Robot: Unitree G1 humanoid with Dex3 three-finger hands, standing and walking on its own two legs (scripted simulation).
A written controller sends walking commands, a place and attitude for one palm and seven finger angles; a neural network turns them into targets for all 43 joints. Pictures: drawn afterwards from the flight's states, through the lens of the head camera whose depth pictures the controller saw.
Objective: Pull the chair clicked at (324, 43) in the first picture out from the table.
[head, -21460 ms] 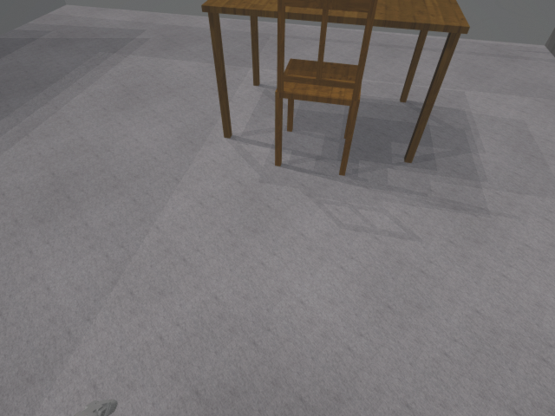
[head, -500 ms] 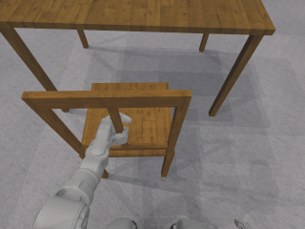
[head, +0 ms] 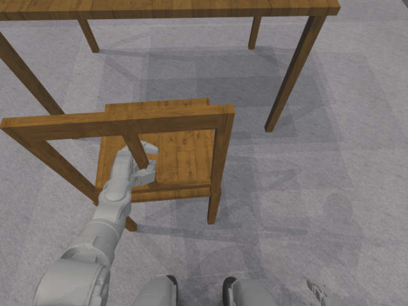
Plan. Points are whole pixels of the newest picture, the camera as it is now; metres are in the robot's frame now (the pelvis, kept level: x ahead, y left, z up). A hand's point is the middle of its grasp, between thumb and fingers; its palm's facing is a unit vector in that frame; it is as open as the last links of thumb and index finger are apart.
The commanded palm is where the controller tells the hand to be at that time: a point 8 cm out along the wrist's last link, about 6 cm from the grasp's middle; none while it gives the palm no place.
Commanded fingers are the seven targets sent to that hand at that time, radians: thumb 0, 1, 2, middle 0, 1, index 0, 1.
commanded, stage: step backward, pulling the chair out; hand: left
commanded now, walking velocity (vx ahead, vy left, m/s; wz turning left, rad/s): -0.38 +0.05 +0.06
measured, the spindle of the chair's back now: (143, 164) +0.41 +0.15 -0.08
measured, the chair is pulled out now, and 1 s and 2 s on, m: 0.32 0.52 0.64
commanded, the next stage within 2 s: stop walking, hand still on the chair in 1.00 s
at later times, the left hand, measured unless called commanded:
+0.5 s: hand (143, 219) +0.27 +0.13 -0.06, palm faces -0.02 -0.99 -0.16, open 5.4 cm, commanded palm +0.28 +0.17 -0.06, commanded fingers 0.00 0.90 0.90 -0.50 -1.45 -0.50 -1.45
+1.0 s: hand (136, 269) +0.18 +0.13 -0.05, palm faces -0.05 -0.99 -0.14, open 5.3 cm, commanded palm +0.18 +0.18 -0.06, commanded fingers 0.00 0.90 0.90 -0.50 -1.45 -0.50 -1.45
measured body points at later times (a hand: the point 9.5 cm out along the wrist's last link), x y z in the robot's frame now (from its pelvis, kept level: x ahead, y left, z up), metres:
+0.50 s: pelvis -0.08 +0.00 +0.00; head +0.00 +0.00 +0.44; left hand +0.27 +0.18 -0.04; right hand +0.01 -0.23 -0.14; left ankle -0.09 +0.15 -0.73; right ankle -0.08 -0.12 -0.73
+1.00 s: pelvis -0.18 +0.02 +0.00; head -0.10 +0.02 +0.44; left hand +0.18 +0.18 -0.04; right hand -0.10 -0.23 -0.13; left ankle -0.17 +0.16 -0.73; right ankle -0.18 -0.11 -0.72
